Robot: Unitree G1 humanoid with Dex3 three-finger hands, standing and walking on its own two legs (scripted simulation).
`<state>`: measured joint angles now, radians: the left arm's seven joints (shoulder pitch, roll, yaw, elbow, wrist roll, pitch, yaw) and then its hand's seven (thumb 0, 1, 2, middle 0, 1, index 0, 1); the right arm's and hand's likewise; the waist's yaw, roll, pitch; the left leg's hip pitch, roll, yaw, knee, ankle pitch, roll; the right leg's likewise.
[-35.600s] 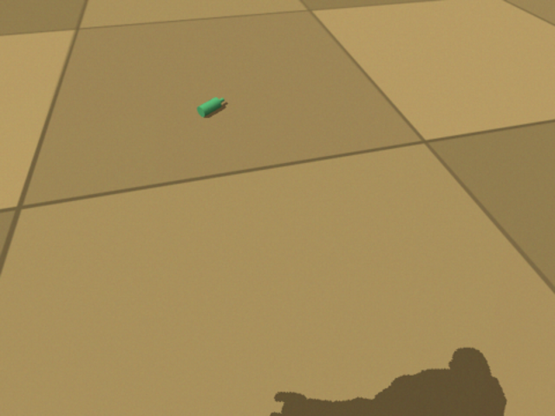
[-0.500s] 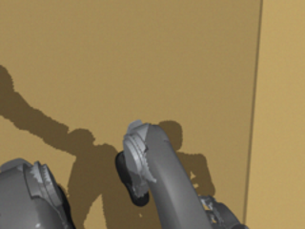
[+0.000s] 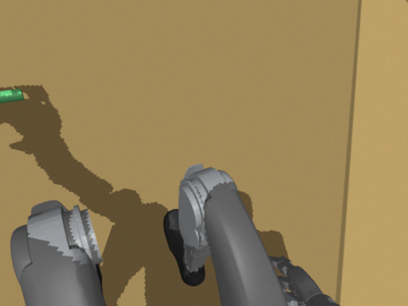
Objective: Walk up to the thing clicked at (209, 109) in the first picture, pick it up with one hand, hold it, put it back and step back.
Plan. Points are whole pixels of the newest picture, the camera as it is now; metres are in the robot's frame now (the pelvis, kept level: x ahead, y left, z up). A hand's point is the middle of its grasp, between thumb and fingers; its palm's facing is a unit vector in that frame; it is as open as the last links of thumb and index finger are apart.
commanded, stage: rest palm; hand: left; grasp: from above
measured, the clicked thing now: out of the picture +0.52 +0.33 -0.29
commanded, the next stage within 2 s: none
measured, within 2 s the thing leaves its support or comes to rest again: neither
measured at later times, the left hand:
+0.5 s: hand out of the picture +0.50 +0.34 -0.23, palm faces -0.47 -0.10 -0.88, open 14.4 cm
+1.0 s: hand out of the picture +0.49 +0.34 -0.24, palm faces -0.46 -0.11 -0.88, open 14.3 cm
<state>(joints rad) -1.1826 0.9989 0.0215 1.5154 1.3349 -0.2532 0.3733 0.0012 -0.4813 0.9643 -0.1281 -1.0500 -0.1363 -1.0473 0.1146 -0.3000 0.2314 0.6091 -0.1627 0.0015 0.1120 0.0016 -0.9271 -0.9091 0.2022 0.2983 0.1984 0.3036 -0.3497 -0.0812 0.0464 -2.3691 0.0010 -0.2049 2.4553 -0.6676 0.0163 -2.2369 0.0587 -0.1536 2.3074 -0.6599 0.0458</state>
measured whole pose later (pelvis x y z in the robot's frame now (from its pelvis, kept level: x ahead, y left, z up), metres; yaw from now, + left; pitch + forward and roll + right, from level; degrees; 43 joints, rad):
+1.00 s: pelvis +0.00 +0.00 -0.01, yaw -3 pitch +30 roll -16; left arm -1.17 1.15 0.06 1.64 1.30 -0.24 0.42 0.00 -0.57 1.00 -0.09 -1.01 -0.07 -1.02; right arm 0.10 -0.32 0.35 0.57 -0.20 -0.08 0.13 0.00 -0.92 -0.91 0.20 0.30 0.20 0.30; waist -0.41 -0.14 0.17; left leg -2.36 0.02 -0.25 2.50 -0.70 0.01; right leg -2.23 0.09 -0.19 2.32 -0.66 0.06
